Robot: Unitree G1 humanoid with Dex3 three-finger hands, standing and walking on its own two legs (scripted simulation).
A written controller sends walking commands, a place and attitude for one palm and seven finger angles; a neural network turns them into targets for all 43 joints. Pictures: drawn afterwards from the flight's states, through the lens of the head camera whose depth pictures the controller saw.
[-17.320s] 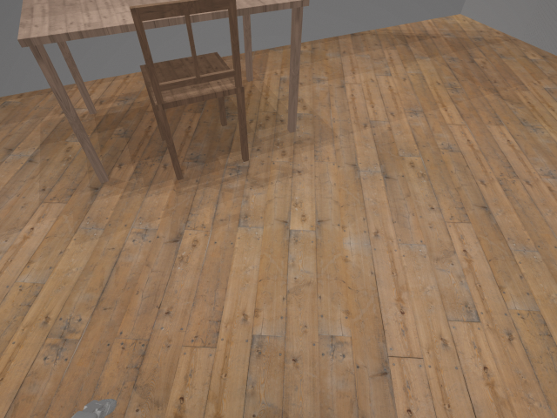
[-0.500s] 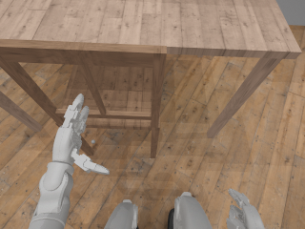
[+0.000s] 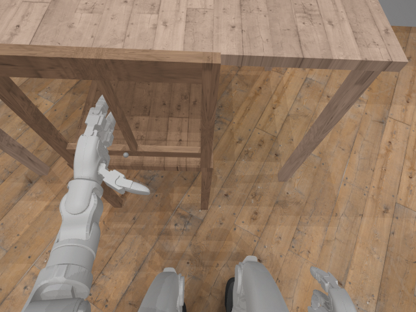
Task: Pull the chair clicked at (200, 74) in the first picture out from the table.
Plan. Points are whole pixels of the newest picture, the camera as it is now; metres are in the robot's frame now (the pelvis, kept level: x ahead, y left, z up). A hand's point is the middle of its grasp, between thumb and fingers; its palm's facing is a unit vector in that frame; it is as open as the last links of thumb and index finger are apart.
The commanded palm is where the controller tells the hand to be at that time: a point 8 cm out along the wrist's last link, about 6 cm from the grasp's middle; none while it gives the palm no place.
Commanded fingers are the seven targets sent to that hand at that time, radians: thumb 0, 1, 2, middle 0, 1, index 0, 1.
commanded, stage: push the fingers through the gap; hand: left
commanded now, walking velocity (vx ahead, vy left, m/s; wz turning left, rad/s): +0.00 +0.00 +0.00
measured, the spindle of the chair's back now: (120, 119) +0.49 +0.19 +0.00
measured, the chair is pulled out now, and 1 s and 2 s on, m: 0.00 0.00 0.00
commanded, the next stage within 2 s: hook a spindle and tug to test in 1.04 s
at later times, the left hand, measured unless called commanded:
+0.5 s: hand (130, 135) +0.44 +0.16 +0.02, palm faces -0.02 -1.00 -0.05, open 16.9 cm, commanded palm +0.42 +0.21 +0.02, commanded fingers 0.00 -0.50 0.30 -0.06 -0.08 -0.06 -0.08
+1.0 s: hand (128, 129) +0.46 +0.17 +0.02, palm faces -0.01 -1.00 -0.04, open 16.9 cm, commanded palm +0.43 +0.21 +0.02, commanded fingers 0.00 -0.50 0.30 -0.06 -0.08 -0.06 -0.08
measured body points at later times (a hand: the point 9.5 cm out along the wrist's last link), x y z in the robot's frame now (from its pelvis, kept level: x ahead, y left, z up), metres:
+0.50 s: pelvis +0.00 +0.00 +0.00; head +0.15 +0.01 +0.43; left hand +0.44 +0.21 +0.02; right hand +0.09 -0.26 -0.12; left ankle -0.01 +0.10 -0.62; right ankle +0.06 -0.11 -0.62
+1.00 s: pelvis +0.00 +0.01 +0.00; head +0.15 +0.02 +0.42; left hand +0.45 +0.22 +0.02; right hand +0.07 -0.25 -0.12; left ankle -0.01 +0.10 -0.62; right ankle +0.06 -0.11 -0.62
